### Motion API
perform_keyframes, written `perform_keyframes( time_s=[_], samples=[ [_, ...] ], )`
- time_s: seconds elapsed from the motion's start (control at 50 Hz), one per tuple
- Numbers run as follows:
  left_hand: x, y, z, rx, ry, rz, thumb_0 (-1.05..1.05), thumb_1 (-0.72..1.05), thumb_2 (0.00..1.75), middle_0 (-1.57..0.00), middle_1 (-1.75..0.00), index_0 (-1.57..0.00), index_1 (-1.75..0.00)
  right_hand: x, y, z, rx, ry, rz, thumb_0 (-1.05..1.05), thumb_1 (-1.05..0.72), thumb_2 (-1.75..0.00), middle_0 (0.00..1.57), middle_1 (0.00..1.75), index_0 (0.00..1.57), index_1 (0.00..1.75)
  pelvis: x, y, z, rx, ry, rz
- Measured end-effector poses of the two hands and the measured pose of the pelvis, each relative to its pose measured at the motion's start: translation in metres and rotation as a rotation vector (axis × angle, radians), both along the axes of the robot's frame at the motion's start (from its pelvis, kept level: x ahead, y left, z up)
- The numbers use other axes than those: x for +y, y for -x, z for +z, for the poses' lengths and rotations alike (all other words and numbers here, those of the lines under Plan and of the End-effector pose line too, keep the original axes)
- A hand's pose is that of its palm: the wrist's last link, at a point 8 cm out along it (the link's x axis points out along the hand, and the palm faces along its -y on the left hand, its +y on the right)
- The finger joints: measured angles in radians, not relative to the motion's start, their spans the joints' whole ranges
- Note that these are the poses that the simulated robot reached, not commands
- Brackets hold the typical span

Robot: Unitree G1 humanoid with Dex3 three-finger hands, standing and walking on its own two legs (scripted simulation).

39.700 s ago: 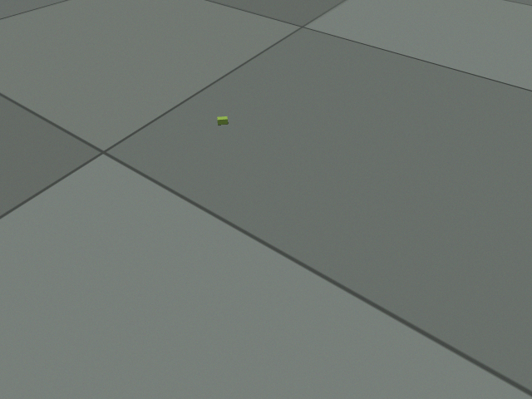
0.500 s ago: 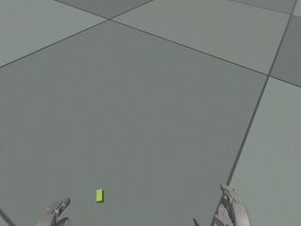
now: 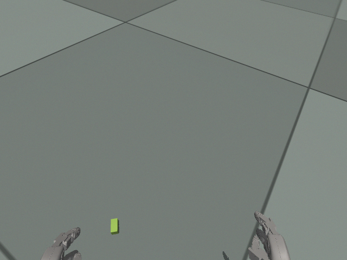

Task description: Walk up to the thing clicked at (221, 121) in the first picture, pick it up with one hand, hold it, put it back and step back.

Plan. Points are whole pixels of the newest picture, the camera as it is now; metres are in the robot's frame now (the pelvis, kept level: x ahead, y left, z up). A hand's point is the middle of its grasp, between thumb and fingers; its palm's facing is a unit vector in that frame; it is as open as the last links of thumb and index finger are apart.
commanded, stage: home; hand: left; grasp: from above
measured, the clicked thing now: (114, 226) +0.45 +0.25 -0.70
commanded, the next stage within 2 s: stand in 0.32 s
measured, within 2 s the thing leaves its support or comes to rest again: neither
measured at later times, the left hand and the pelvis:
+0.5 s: hand out of the picture +0.16 +0.19 -0.07, palm faces +0.02 -0.96 -0.28, open 7.4 cm; pelvis -0.01 +0.00 +0.01, yaw +0 degrees
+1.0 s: hand out of the picture +0.04 +0.24 -0.11, palm faces +0.05 -0.95 -0.30, open 7.4 cm; pelvis -0.02 +0.01 +0.06, yaw +1 degrees
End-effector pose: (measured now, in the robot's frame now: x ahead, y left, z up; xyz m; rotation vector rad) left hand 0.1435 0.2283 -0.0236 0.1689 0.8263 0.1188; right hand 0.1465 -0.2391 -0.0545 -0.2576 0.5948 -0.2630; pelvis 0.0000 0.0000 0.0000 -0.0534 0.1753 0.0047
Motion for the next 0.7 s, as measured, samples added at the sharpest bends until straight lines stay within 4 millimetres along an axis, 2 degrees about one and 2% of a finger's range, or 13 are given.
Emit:
perform_keyframes(
  time_s=[0.42,0.5,0.58,0.7],
  samples=[
    [-0.001,0.002,0.001,-0.001,0.000,0.004,0.01,0.90,0.90,-0.20,-0.30,-0.20,-0.30,0.000,0.003,-0.002,0.012,-0.008,0.001,0.01,-0.90,-0.90,0.20,0.29,0.21,0.30,-0.001,0.002,0.000,0.005,0.000,0.002],
    [0.011,-0.002,-0.020,-0.014,-0.087,-0.027,0.00,0.90,0.90,-0.21,-0.30,-0.21,-0.30,-0.004,0.008,-0.018,0.226,0.038,0.133,0.01,-0.90,-0.90,0.20,0.29,0.21,0.30,-0.002,0.007,0.009,-0.078,-0.032,0.002],
    [0.028,0.010,-0.033,0.056,-0.120,-0.008,0.00,0.90,0.90,-0.21,-0.30,-0.21,-0.30,-0.016,0.021,-0.021,0.362,0.017,0.143,0.01,-0.90,-0.90,0.20,0.30,0.21,0.30,-0.002,0.010,0.020,-0.122,-0.050,0.001],
    [0.047,0.045,-0.042,0.182,-0.140,0.046,0.00,0.90,0.90,-0.21,-0.30,-0.21,-0.30,-0.031,0.043,-0.017,0.446,-0.007,0.067,0.01,-0.90,-0.90,0.20,0.30,0.21,0.30,0.000,0.009,0.032,-0.165,-0.055,0.003]
  ],
)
